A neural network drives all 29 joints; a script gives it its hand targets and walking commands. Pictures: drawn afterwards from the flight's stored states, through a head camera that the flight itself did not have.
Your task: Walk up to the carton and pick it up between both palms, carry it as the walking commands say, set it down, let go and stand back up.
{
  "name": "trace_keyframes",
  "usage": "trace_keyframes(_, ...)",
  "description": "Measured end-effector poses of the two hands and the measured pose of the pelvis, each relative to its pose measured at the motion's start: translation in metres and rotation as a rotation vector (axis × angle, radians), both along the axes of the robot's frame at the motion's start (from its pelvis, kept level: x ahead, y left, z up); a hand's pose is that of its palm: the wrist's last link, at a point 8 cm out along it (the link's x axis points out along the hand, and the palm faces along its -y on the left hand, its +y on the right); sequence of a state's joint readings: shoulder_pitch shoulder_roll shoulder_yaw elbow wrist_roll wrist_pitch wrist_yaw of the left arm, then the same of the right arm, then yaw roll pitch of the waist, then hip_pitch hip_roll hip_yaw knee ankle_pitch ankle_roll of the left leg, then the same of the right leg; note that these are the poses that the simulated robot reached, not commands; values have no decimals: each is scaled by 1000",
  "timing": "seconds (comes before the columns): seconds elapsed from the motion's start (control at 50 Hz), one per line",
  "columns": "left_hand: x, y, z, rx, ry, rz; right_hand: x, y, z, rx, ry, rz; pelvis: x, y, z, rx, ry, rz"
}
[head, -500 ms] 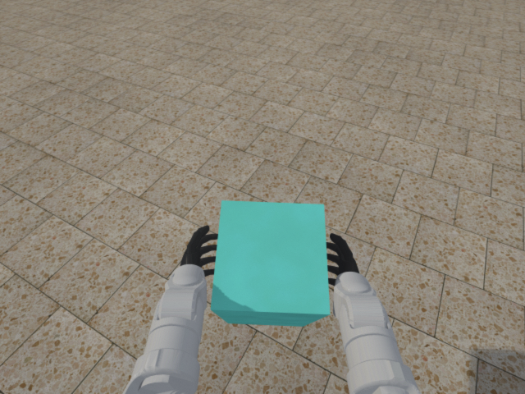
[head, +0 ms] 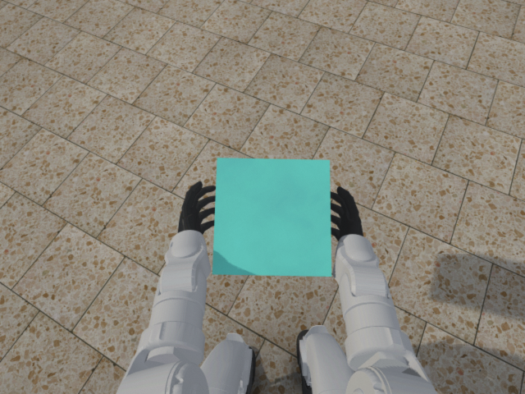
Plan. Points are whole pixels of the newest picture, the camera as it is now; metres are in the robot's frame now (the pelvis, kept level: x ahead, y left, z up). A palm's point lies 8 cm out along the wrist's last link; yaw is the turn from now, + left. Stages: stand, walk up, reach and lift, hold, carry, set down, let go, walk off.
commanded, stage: set down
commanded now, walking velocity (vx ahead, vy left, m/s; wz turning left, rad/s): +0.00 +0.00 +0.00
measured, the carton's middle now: (269, 222) +0.40 +0.01 -0.12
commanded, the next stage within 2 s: none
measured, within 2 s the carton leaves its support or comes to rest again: neither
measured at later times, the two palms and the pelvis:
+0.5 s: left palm (208, 228) +0.40 +0.13 -0.14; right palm (339, 233) +0.39 -0.13 -0.15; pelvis +0.02 -0.01 -0.07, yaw -1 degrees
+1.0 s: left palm (214, 228) +0.43 +0.13 -0.22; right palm (328, 232) +0.42 -0.12 -0.24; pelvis -0.02 +0.01 -0.14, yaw -1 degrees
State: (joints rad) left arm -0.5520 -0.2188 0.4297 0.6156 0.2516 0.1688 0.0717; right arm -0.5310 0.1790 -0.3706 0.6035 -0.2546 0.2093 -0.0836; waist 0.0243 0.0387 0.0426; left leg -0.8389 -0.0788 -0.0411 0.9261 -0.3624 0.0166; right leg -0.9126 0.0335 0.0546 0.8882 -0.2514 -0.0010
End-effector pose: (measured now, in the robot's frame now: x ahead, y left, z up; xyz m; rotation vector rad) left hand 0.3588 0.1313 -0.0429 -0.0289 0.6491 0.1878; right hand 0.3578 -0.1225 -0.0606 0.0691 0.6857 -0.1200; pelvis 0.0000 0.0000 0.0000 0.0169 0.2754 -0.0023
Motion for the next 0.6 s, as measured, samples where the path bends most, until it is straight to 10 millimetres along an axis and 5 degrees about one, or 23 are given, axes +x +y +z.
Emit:
trace_keyframes(0.2,14,-1,-39,-6,33,20,26,-1,-28,-24,28,28,12,-11,-24,7,99,5)
trace_keyframes(0.36,22,-2,-76,-6,29,4,28,-3,-68,-7,26,0,22,-15,-42,-2,222,20)
trace_keyframes(0.6,40,3,-112,-7,-1,-13,39,3,-108,-9,-4,-15,11,-9,-81,21,281,-23)
